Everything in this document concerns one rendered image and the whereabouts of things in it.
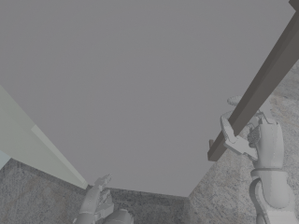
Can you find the robot left thigh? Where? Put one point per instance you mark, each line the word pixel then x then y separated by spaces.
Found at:
pixel 119 217

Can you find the right robot forearm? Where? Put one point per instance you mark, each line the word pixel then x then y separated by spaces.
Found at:
pixel 272 197

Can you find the left robot forearm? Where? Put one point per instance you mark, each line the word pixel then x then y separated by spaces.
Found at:
pixel 84 218

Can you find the fridge door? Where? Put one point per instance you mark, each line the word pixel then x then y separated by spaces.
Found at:
pixel 135 89

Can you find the right robot hand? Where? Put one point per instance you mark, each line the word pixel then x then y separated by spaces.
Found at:
pixel 265 133

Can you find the left robot hand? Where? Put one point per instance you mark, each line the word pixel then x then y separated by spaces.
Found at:
pixel 93 202

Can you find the handle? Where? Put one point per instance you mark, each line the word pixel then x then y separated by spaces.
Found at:
pixel 278 63

